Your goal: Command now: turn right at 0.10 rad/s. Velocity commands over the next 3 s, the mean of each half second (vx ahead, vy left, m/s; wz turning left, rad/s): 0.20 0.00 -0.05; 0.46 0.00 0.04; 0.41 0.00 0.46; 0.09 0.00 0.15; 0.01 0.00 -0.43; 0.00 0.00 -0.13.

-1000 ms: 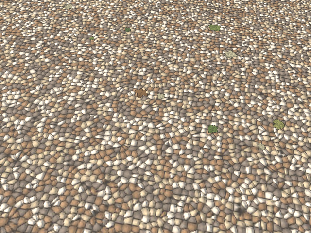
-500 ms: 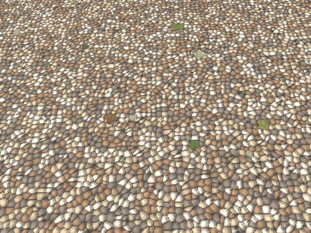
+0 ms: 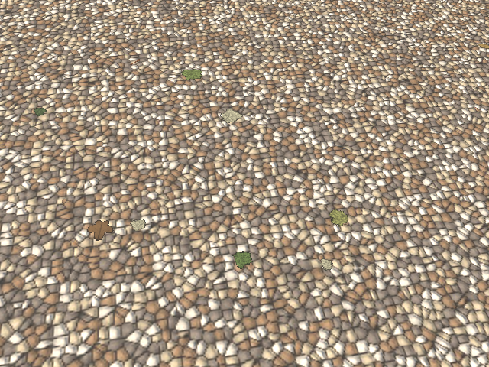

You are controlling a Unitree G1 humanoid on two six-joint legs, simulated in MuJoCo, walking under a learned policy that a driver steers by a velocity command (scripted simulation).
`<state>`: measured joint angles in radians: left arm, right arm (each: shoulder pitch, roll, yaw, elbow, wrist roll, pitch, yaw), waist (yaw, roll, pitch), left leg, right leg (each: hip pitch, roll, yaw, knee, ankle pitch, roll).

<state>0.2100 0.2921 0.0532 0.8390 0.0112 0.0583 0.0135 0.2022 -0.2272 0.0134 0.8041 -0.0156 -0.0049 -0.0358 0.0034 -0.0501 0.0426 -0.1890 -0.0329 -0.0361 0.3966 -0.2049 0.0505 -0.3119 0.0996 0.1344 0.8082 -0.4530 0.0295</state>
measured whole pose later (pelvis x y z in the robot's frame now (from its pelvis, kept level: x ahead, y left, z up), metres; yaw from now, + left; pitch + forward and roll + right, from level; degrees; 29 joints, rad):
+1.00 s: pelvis +0.30 -0.03 -0.01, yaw +2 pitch -1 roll +0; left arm 0.19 0.23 0.04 0.93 0.02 -0.07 -0.01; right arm 0.33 -0.23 -0.04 0.99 -0.02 -0.06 0.01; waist -0.03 0.04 0.06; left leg -0.36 0.02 -0.02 1.14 -0.31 0.09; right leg -0.26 0.05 -0.13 0.43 -0.17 -0.09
